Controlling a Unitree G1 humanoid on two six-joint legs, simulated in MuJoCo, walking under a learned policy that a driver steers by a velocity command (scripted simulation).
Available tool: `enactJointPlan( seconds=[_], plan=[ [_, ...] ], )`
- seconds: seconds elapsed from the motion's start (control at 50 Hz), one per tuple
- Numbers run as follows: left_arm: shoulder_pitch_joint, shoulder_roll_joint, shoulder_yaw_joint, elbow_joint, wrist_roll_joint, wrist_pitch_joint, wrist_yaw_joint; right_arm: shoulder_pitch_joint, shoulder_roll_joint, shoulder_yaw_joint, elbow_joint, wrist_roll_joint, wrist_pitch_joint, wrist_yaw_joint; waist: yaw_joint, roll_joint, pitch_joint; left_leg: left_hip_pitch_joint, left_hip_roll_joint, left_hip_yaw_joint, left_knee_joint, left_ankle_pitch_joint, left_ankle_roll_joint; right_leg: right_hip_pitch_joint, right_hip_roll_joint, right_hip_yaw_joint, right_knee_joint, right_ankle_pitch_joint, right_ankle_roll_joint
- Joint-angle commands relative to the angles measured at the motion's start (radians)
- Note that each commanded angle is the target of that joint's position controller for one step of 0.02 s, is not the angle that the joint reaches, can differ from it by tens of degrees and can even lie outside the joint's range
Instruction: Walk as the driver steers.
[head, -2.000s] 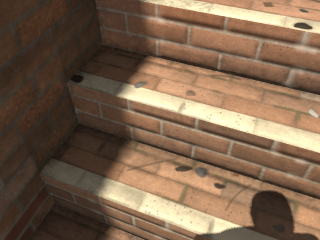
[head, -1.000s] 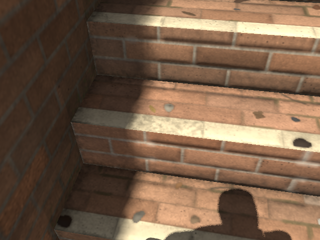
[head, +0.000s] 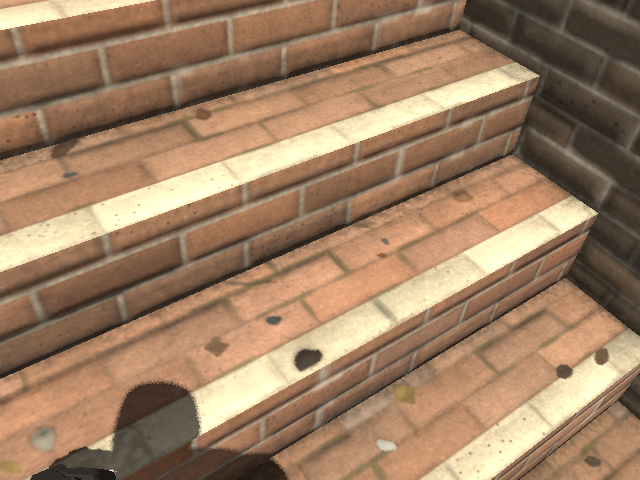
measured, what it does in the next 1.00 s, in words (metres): climbs, turning left: right foot, then left foot 0.20 m higher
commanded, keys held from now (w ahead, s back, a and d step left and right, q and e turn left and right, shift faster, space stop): w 0.18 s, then w+q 0.82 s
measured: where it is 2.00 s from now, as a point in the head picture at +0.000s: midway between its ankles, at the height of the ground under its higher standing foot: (92, 194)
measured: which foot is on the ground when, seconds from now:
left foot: down 0.00-0.16, up 0.18-0.70, down 0.72-1.00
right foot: up 0.00-0.14, down 0.16-0.76, up 0.78-1.00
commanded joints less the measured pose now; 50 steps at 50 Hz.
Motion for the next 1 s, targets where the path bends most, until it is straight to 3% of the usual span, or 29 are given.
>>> enactJointPlan(
  seconds=[0.02,0.06,0.12,0.14,0.16,0.18,0.2,0.22,0.24,0.28,0.34,0.42,0.48,0.54,0.6,0.62,0.64,0.68,0.72,0.74,0.76,0.78,0.8,0.82,0.84,0.86,0.88,0.94,1.0],
  plan=[
    [0.071,-0.005,-0.031,-0.057,0.023,0.003,-0.028,-0.193,-0.101,0.010,-0.144,-0.002,-0.044,-0.013,0.107,0.177,0.066,-0.087,0.087,-0.158,-0.387,-0.165,0.107,0.131,-0.065,-0.101,-0.223,0.007,0.046],
    [-0.063,0.031,-0.010,-0.097,0.011,0.010,-0.049,-0.202,-0.206,-0.012,-0.183,-0.005,-0.038,-0.009,0.081,0.190,0.127,-0.324,0.090,-0.125,-0.549,-0.225,0.055,0.609,-0.055,-0.212,-0.545,-0.099,0.106],
    [0.089,0.039,0.017,-0.085,0.004,-0.005,-0.004,-0.349,-0.289,-0.035,-0.185,-0.002,-0.052,0.056,0.203,0.298,0.169,-0.082,0.147,-0.132,-0.467,0.017,0.085,0.862,0.003,-0.139,-0.848,-0.003,0.107],
    [0.204,0.074,0.041,-0.057,0.035,-0.017,-0.006,-0.366,-0.244,-0.019,-0.208,-0.026,-0.049,0.064,0.269,0.206,0.147,0.027,0.086,-0.090,-0.207,0.059,0.099,0.954,0.003,-0.092,-1.121,-0.010,0.088],
    [0.319,0.103,0.054,0.030,0.047,-0.034,0.005,-0.157,-0.152,-0.024,-0.128,-0.035,-0.025,0.064,0.199,0.053,0.116,0.118,0.006,0.008,0.105,0.250,0.126,0.964,0.031,-0.124,-1.235,0.000,0.075],
    [0.435,0.263,0.088,0.066,0.063,-0.038,-0.011,0.177,-0.012,-0.007,-0.091,-0.033,-0.003,0.066,0.026,-0.187,-0.027,-0.113,-0.072,0.000,0.398,0.117,0.085,1.227,-0.150,0.143,-1.132,0.734,-0.140],
    [0.358,0.003,0.049,-0.049,0.022,-0.025,-0.012,0.024,-0.067,-0.038,-0.159,0.119,-0.019,-0.048,0.210,-0.220,-0.131,-0.353,-0.058,0.099,0.593,0.063,0.003,1.373,-0.341,0.387,-1.295,0.268,-0.022],
    [0.327,-0.021,0.043,-0.038,0.027,-0.016,0.001,-0.104,-0.072,-0.043,-0.159,0.094,-0.019,-0.103,0.222,-0.188,-0.003,-0.399,-0.044,0.063,0.885,0.129,-0.013,1.142,-0.308,0.450,-1.394,-0.042,0.009],
    [0.366,0.157,0.055,0.084,0.007,-0.024,-0.021,-0.018,0.031,0.008,-0.175,-0.012,-0.013,0.010,0.124,-0.364,0.278,-0.582,-0.121,-0.148,1.405,0.198,0.043,0.808,-0.318,0.881,-1.448,-0.421,-0.251],
    [0.182,-0.005,0.013,0.059,0.075,-0.011,-0.026,-0.189,0.073,0.021,-0.183,-0.050,-0.023,0.065,0.098,-0.014,0.263,-0.796,-0.123,-0.195,1.635,0.332,0.149,0.723,-0.300,0.570,-1.365,-0.482,-0.184],
    [0.134,-0.123,-0.033,0.095,0.042,-0.030,0.018,-0.108,0.007,0.020,-0.193,-0.006,0.009,0.097,0.030,-0.016,0.146,-0.864,-0.108,-0.147,1.619,0.439,0.211,0.754,-0.281,0.353,-1.438,-0.368,-0.117],
    [0.332,-0.055,-0.038,0.206,0.134,-0.038,0.024,-0.222,-0.001,0.040,-0.228,0.027,0.022,0.117,0.077,0.033,0.170,-1.058,-0.098,-0.058,1.756,0.437,0.194,0.856,-0.259,0.147,-1.455,-0.310,-0.077],
    [0.406,-0.042,-0.037,0.249,0.150,-0.051,0.021,-0.386,-0.032,0.032,-0.291,0.061,0.044,0.104,0.124,0.016,0.185,-1.029,-0.053,0.040,1.439,0.507,0.203,0.844,-0.196,-0.042,-1.554,-0.269,-0.059],
    [0.604,-0.084,-0.056,0.338,0.169,-0.043,0.019,-0.485,0.014,0.048,-0.338,0.076,0.083,0.090,0.209,-0.066,0.260,-1.222,-0.015,0.042,1.353,0.499,0.230,1.063,-0.288,0.008,-1.666,-0.157,-0.164],
    [0.445,-0.081,-0.065,0.298,0.143,-0.024,-0.012,-0.503,0.030,0.062,-0.363,0.059,0.112,0.114,0.131,-0.045,0.238,-0.994,0.036,0.128,1.196,0.403,0.243,0.976,-0.301,-0.166,-1.774,0.029,-0.162],
    [0.283,-0.059,-0.076,0.244,0.125,-0.032,-0.024,-0.466,0.007,0.054,-0.349,0.047,0.123,0.126,0.061,-0.025,0.206,-0.670,0.009,0.212,1.082,0.394,0.237,0.737,-0.267,-0.289,-1.809,0.187,-0.174],
    [0.245,0.004,-0.071,0.260,0.101,-0.032,-0.041,-0.508,-0.022,0.045,-0.391,0.044,0.127,0.134,0.012,-0.111,0.148,-0.387,-0.058,0.275,1.010,0.381,0.195,0.567,-0.277,-0.291,-1.784,0.777,-0.248],
    [0.279,0.208,-0.005,0.259,0.048,-0.066,-0.031,-0.416,-0.033,0.041,-0.426,0.042,0.144,0.126,-0.054,-0.144,0.000,-0.270,-0.142,0.300,0.693,0.256,0.087,0.885,-0.309,-0.290,-1.582,1.638,-0.244],
    [0.261,0.259,0.044,0.250,0.027,-0.043,-0.027,-0.337,-0.093,0.017,-0.395,0.037,0.138,0.124,-0.060,-0.205,-0.058,-0.268,-0.290,0.387,0.166,-0.008,0.060,1.226,-0.313,-0.219,-1.319,1.894,-0.267],
    [0.324,0.233,0.049,0.273,0.094,-0.014,-0.057,-0.179,-0.125,-0.004,-0.337,0.025,0.148,0.101,-0.060,-0.151,-0.124,-0.059,-0.317,0.294,0.029,0.102,0.112,1.151,-0.264,-0.239,-1.038,1.967,-0.257],
    [0.391,0.059,0.014,0.264,0.187,0.014,-0.108,0.216,-0.207,-0.032,-0.159,-0.018,0.157,0.065,-0.064,0.127,-0.333,0.549,-0.157,-0.152,0.001,0.731,0.313,0.590,-0.177,-0.139,-0.614,1.165,-0.165],
    [0.382,-0.028,0.010,0.270,0.105,0.020,-0.147,0.338,-0.278,-0.051,-0.117,-0.043,0.143,0.066,-0.046,0.247,-0.295,0.527,0.066,-0.597,-0.273,0.554,0.365,0.302,0.039,0.053,-0.352,0.306,-0.118],
    [0.238,-0.074,0.012,0.207,-0.006,0.015,-0.115,0.375,-0.206,-0.042,-0.060,-0.023,0.107,0.072,-0.078,0.228,-0.062,0.455,0.103,-0.651,-0.360,0.102,0.272,0.037,0.105,0.198,-0.082,0.264,-0.143],
    [0.095,-0.116,0.000,0.163,0.004,-0.009,-0.064,0.327,-0.127,-0.020,-0.001,0.003,0.071,0.074,-0.030,0.262,0.078,0.339,0.067,-0.606,-0.353,-0.092,0.255,-0.123,0.087,0.168,0.064,0.222,-0.149],
    [0.065,-0.100,0.002,0.141,0.044,-0.019,-0.023,0.236,-0.052,0.005,0.040,0.019,0.045,0.081,0.053,0.235,0.053,0.320,0.025,-0.538,-0.316,-0.050,0.252,-0.166,0.086,0.168,0.160,0.170,-0.160],
    [-0.004,-0.129,-0.016,0.100,0.082,-0.013,0.012,0.138,0.020,0.023,0.082,0.021,0.032,0.090,0.110,0.181,0.095,0.263,-0.005,-0.495,-0.317,-0.074,0.231,-0.225,0.091,0.162,0.256,0.094,-0.184],
    [-0.012,-0.159,-0.034,0.091,0.079,-0.010,0.025,0.027,0.068,0.042,0.117,0.009,0.039,0.089,0.163,0.141,0.122,0.164,-0.028,-0.423,-0.318,-0.074,0.199,-0.261,0.079,0.142,0.362,0.025,-0.208],
    [0.009,-0.142,-0.050,0.074,0.020,0.010,0.054,-0.085,0.011,0.031,0.098,-0.006,-0.010,0.111,0.218,0.100,0.175,-0.006,-0.056,-0.263,-0.445,0.111,0.147,-0.238,0.040,0.001,0.316,0.016,-0.173],
    [-0.131,-0.171,-0.077,0.014,0.022,0.027,0.046,0.115,0.020,0.046,0.204,-0.031,-0.036,0.083,0.150,0.140,0.205,0.046,0.006,-0.383,-0.479,0.049,0.187,-0.421,0.039,-0.001,0.616,-0.111,-0.151]
  ],
)
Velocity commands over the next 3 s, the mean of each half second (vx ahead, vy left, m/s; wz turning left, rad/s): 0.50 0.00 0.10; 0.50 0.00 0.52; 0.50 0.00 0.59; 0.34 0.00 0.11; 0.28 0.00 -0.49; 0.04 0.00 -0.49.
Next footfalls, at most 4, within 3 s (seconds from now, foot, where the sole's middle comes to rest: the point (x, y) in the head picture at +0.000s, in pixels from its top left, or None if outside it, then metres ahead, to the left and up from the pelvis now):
0.16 right None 0.16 -0.17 -0.73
0.72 left None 0.31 0.08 -0.53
1.20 right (262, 331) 0.65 0.02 -0.33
1.70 left None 0.74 0.39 -0.13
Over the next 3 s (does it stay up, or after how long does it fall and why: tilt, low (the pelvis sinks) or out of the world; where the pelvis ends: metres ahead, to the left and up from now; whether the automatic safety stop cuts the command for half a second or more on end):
stays up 0.98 0.35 0.84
